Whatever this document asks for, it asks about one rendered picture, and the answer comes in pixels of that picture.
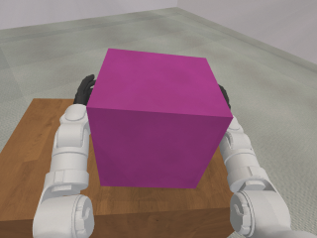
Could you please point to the robot left upper arm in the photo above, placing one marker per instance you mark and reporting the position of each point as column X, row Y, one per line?
column 68, row 216

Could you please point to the left robot hand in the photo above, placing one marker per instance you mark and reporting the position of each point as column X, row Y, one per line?
column 84, row 91

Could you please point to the robot right forearm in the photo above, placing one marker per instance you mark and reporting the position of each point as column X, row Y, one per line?
column 243, row 168

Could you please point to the pedestal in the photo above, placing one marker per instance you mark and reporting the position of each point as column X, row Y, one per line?
column 118, row 211

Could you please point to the robot right upper arm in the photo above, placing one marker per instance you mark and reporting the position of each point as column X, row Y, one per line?
column 262, row 214

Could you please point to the carton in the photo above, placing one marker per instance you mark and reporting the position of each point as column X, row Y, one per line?
column 156, row 120

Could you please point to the right robot hand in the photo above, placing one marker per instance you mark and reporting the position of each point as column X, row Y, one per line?
column 224, row 92

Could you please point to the robot left forearm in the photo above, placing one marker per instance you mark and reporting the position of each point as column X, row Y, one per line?
column 68, row 172

